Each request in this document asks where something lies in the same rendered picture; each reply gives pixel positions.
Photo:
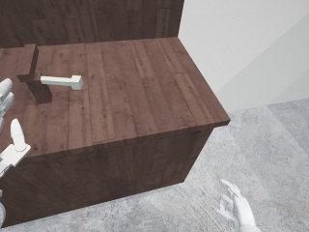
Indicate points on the right robot hand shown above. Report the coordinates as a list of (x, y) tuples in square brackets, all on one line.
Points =
[(239, 212)]

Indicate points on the counter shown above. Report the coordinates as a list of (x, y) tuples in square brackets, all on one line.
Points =
[(141, 119)]

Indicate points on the left robot hand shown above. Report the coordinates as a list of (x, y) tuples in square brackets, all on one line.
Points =
[(14, 153)]

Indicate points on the tap lever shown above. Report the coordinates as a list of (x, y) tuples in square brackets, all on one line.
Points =
[(75, 81)]

